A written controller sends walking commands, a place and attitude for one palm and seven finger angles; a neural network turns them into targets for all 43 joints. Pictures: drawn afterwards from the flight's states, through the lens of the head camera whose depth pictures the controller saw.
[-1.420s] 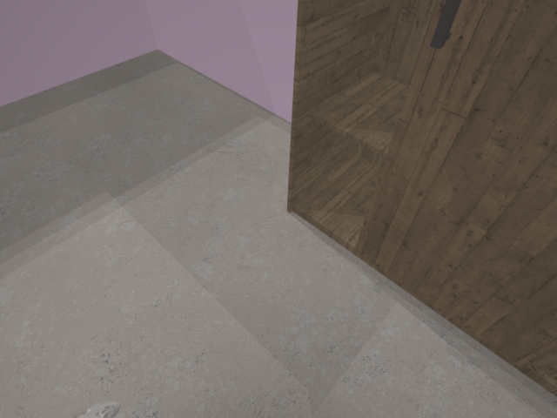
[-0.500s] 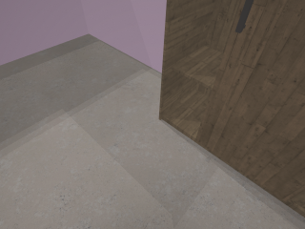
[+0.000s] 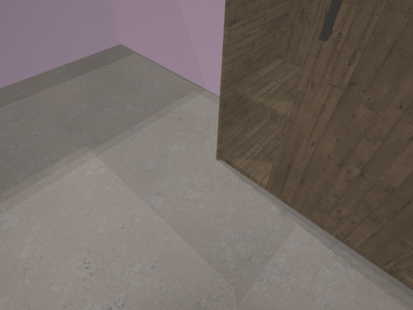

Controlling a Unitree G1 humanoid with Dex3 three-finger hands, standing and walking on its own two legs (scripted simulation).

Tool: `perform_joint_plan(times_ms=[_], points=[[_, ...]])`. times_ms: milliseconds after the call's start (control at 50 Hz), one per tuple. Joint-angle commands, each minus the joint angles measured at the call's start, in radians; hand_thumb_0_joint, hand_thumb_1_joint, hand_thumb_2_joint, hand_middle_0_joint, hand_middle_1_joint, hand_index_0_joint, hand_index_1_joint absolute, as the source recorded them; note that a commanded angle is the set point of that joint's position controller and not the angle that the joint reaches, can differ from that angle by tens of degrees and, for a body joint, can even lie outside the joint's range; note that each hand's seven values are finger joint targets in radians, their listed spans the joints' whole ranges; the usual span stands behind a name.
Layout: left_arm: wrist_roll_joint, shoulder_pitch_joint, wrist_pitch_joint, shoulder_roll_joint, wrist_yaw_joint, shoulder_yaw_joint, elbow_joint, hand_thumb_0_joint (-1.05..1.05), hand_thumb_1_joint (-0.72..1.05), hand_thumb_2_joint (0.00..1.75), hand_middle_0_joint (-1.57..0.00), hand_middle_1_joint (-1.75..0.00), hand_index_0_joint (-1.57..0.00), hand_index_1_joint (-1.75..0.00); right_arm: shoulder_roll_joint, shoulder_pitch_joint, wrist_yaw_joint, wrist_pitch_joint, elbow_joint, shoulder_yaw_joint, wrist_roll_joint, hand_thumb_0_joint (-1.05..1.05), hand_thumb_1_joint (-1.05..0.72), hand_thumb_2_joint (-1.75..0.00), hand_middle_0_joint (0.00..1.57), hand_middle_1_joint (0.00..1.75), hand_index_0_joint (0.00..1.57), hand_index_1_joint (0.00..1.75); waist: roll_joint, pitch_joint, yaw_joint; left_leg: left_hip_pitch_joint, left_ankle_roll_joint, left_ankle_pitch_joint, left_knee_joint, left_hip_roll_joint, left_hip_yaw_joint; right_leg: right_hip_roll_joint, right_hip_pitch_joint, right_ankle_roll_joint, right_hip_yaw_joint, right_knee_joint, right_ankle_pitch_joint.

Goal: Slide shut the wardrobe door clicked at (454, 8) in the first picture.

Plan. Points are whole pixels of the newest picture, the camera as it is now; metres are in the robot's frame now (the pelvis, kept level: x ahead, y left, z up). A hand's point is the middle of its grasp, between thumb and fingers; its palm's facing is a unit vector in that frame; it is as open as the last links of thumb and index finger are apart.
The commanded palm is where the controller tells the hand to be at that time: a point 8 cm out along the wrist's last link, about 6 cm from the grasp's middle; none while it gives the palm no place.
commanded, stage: look at it before walking up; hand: right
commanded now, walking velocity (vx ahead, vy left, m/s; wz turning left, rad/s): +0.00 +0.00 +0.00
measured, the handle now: (335, 12) +0.85 -0.32 +0.23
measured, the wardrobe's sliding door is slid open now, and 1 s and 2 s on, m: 0.36 0.36 0.36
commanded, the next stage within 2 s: walk to a spot facing it in 0.32 s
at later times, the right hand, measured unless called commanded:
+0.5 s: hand out of the picture +0.08 -0.24 -0.16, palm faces -0.03 +0.95 -0.32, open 7.4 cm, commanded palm none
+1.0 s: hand out of the picture +0.06 -0.15 -0.17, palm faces -0.18 +0.95 -0.24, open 7.3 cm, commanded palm none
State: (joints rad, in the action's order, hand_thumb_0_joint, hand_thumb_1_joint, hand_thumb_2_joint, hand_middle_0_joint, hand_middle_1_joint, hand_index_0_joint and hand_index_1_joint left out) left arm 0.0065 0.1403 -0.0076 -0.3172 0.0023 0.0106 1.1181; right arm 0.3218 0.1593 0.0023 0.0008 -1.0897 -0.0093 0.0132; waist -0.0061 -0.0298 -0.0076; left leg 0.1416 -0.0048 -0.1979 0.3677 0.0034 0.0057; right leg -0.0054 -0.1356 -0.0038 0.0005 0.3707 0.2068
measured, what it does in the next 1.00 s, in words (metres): lifts its right foot, turning left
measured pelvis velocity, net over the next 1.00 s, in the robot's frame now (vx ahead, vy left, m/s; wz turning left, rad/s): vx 0.00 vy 0.03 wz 0.27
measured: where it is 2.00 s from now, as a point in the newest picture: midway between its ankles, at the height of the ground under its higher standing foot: (200, 308)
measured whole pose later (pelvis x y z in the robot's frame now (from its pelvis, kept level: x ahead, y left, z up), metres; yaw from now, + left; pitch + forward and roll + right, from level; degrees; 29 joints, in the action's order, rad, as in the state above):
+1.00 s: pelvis +0.00 +0.03 -0.01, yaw +15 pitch +1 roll -1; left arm 0.02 0.17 0.05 -0.24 0.01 -0.05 0.98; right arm 0.18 0.32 0.01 0.01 -0.95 0.04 0.02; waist 0.02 -0.05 -0.04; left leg 0.25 0.07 -0.24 0.48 -0.06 0.04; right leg -0.07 -0.47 -0.05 -0.02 1.09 0.35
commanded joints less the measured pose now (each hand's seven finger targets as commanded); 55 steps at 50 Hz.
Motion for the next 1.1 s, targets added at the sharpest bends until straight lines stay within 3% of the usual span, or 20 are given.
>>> perform_joint_plan(times_ms=[0,120,420,480,540,620,660,680,700,740,760,780,800,820,840,860,900,960,1080], points=[[0.000,-0.042,-0.025,-0.198,-0.017,-0.041,-0.059,0.00,0.90,0.90,-0.20,-0.30,-0.20,-0.30,0.195,-0.034,-0.018,-0.026,0.062,0.035,-0.002,0.00,-0.90,-0.90,0.20,0.30,0.20,0.30,0.002,0.051,0.004,-0.003,0.029,0.121,-0.057,0.114,0.096,-0.113,0.011,0.030,0.092,-0.063,-0.139],[0.001,-0.049,-0.024,-0.202,-0.016,-0.042,-0.062,0.00,0.90,0.90,-0.20,-0.30,-0.20,-0.30,0.196,-0.039,-0.017,-0.024,0.061,0.035,-0.001,0.00,-0.90,-0.90,0.20,0.30,0.20,0.30,0.006,0.027,0.003,0.008,0.027,0.095,-0.065,0.112,0.097,-0.111,0.003,0.031,0.095,-0.074,-0.119],[0.001,-0.061,-0.028,-0.212,-0.018,-0.043,-0.064,0.00,0.90,0.90,-0.20,-0.30,-0.20,-0.30,0.208,-0.047,-0.017,-0.025,0.069,0.037,-0.001,0.00,-0.90,-0.90,0.20,0.30,0.20,0.30,0.004,0.062,0.004,-0.010,0.029,0.184,-0.048,0.112,0.098,-0.119,0.041,0.030,0.081,-0.064,-0.191],[0.005,0.001,-0.009,-0.102,-0.026,-0.031,-0.062,0.00,0.90,0.90,-0.20,-0.30,-0.20,-0.30,0.109,0.000,-0.022,0.005,0.070,0.028,-0.003,0.00,-0.90,-0.90,0.20,0.30,0.20,0.30,0.008,0.062,0.010,0.040,0.019,0.271,0.015,0.106,0.109,-0.127,0.057,0.013,0.029,0.001,-0.231],[0.005,0.023,0.008,-0.114,-0.035,-0.049,-0.094,0.00,0.90,0.90,-0.20,-0.30,-0.20,-0.30,0.114,0.020,-0.018,0.024,0.102,0.041,0.001,0.00,-0.90,-0.90,0.20,0.30,0.20,0.30,0.010,0.054,0.014,0.104,0.020,0.293,0.088,0.085,0.118,-0.147,0.058,0.018,0.006,0.043,-0.222],[0.008,0.019,0.017,-0.140,-0.040,-0.077,-0.145,0.00,0.90,0.90,-0.20,-0.30,-0.20,-0.30,0.094,0.030,-0.007,0.041,0.155,0.056,0.005,0.00,-0.90,-0.90,0.20,0.30,0.20,0.30,0.087,0.025,0.012,0.206,0.005,0.148,0.256,0.020,0.082,-0.232,0.026,0.069,0.044,0.026,-0.185],[0.007,0.013,0.013,-0.148,-0.037,-0.087,-0.165,0.00,0.90,0.90,-0.20,-0.30,-0.20,-0.30,0.067,0.039,-0.002,0.049,0.176,0.063,0.005,0.00,-0.90,-0.90,0.20,0.30,0.20,0.30,0.177,0.024,0.007,0.246,-0.011,-0.205,0.454,-0.008,0.028,-0.333,-0.003,0.148,0.100,-0.022,-0.260],[0.010,-0.005,0.010,-0.143,-0.037,-0.091,-0.178,0.00,0.90,0.90,-0.20,-0.30,-0.20,-0.30,0.055,0.049,-0.001,0.052,0.187,0.069,0.005,0.00,-0.90,-0.90,0.20,0.30,0.20,0.30,0.198,0.022,0.000,0.252,-0.014,-0.299,0.525,0.006,0.022,-0.366,-0.019,0.179,0.100,-0.027,-0.306],[0.012,-0.017,0.009,-0.136,-0.038,-0.092,-0.193,0.00,0.90,0.90,-0.20,-0.30,-0.20,-0.30,0.051,0.058,0.001,0.054,0.196,0.075,0.004,0.00,-0.90,-0.90,0.20,0.30,0.20,0.30,0.194,0.018,-0.006,0.232,-0.008,-0.325,0.534,0.030,0.036,-0.378,-0.048,0.186,0.087,-0.010,-0.334],[0.016,-0.077,0.012,-0.131,-0.036,-0.099,-0.215,0.00,0.90,0.90,-0.20,-0.30,-0.20,-0.30,0.035,0.146,0.009,0.047,0.186,0.082,0.006,0.00,-0.90,-0.90,0.20,0.30,0.20,0.30,0.168,0.035,-0.059,0.131,-0.004,-0.219,0.384,0.047,0.008,-0.337,-0.090,0.126,-0.013,0.114,-0.304],[0.013,-0.085,0.018,-0.127,-0.034,-0.102,-0.223,0.00,0.90,0.90,-0.20,-0.30,-0.20,-0.30,0.052,0.199,0.010,0.039,0.173,0.089,0.012,0.00,-0.90,-0.90,0.20,0.30,0.20,0.30,0.073,0.053,-0.083,0.060,-0.007,-0.057,0.229,0.039,0.001,-0.275,-0.131,0.070,-0.072,0.260,-0.218],[0.006,-0.052,0.030,-0.065,-0.029,-0.095,-0.235,0.00,0.90,0.90,-0.20,-0.30,-0.20,-0.30,0.125,0.222,0.002,0.023,0.173,0.104,0.023,0.00,-0.90,-0.90,0.20,0.30,0.20,0.30,-0.201,0.037,-0.083,0.021,0.018,0.163,0.013,0.165,0.224,-0.133,-0.260,-0.014,-0.150,0.501,0.099],[0.006,-0.047,0.034,-0.007,-0.025,-0.081,-0.270,0.00,0.90,0.90,-0.20,-0.30,-0.20,-0.30,0.188,0.237,-0.011,0.015,0.178,0.111,0.019,0.00,-0.90,-0.90,0.20,0.30,0.20,0.30,-0.398,0.027,-0.070,0.006,0.106,0.339,-0.090,0.339,0.560,-0.015,-0.432,-0.049,-0.097,0.706,0.404],[0.005,-0.038,0.041,-0.036,-0.025,-0.086,-0.266,0.00,0.90,0.90,-0.20,-0.30,-0.20,-0.30,0.166,0.232,-0.020,0.019,0.188,0.110,0.007,0.00,-0.90,-0.90,0.20,0.30,0.20,0.30,-0.276,0.045,-0.066,0.019,0.160,0.127,-0.129,0.338,0.522,-0.046,-0.411,-0.032,0.017,0.767,0.361],[0.007,-0.042,0.037,-0.039,-0.018,-0.088,-0.259,0.00,0.90,0.90,-0.20,-0.30,-0.20,-0.30,0.138,0.183,-0.021,0.015,0.204,0.113,0.007,0.00,-0.90,-0.90,0.20,0.30,0.20,0.30,-0.241,0.030,-0.049,0.028,0.162,-0.114,-0.166,0.289,0.512,-0.070,-0.452,-0.028,0.028,0.781,0.287],[0.010,-0.054,0.032,-0.049,-0.012,-0.091,-0.251,0.00,0.90,0.90,-0.20,-0.30,-0.20,-0.30,0.120,0.147,-0.020,0.014,0.214,0.112,0.004,0.00,-0.90,-0.90,0.20,0.30,0.20,0.30,-0.194,0.005,-0.041,0.039,0.144,-0.222,-0.167,0.253,0.508,-0.088,-0.467,-0.032,0.024,0.789,0.226],[0.019,-0.050,0.021,-0.046,-0.003,-0.093,-0.245,0.00,0.90,0.90,-0.20,-0.30,-0.20,-0.30,0.079,0.139,-0.014,-0.006,0.218,0.101,0.002,0.00,-0.90,-0.90,0.20,0.30,0.20,0.30,-0.102,0.002,-0.027,0.049,0.157,-0.202,-0.157,0.216,0.446,-0.093,-0.451,-0.043,0.020,0.767,0.136],[0.021,-0.034,0.010,-0.020,0.003,-0.093,-0.237,0.00,0.90,0.90,-0.20,-0.30,-0.20,-0.30,0.078,0.197,-0.009,-0.027,0.194,0.106,0.005,0.00,-0.90,-0.90,0.20,0.30,0.20,0.30,-0.058,0.035,-0.031,-0.026,0.175,-0.161,-0.145,0.192,0.409,-0.083,-0.469,-0.055,0.002,0.713,0.103],[0.018,-0.076,-0.010,0.004,0.004,-0.089,-0.276,0.00,0.90,0.90,-0.20,-0.30,-0.20,-0.30,0.060,0.275,-0.003,-0.041,0.169,0.106,0.011,0.00,-0.90,-0.90,0.20,0.30,0.20,0.30,-0.127,0.020,-0.053,-0.078,0.197,-0.131,-0.149,0.174,0.433,-0.076,-0.511,-0.067,-0.008,0.585,0.101]])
